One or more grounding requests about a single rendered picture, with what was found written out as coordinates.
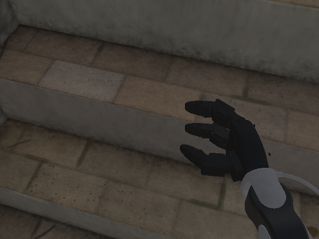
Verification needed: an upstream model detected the right robot forearm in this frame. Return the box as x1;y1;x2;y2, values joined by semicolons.
240;167;313;239

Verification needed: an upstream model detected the robot right hand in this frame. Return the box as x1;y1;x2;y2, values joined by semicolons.
179;99;271;182

